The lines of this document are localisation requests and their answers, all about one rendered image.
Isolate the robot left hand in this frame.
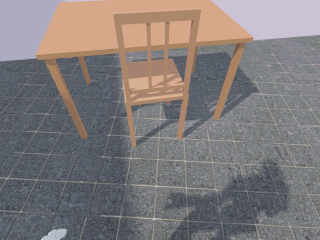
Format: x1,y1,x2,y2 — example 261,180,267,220
41,228,67,240

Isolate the chair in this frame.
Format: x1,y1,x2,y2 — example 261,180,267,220
113,7,201,147

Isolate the table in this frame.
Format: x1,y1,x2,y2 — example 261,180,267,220
35,0,254,139

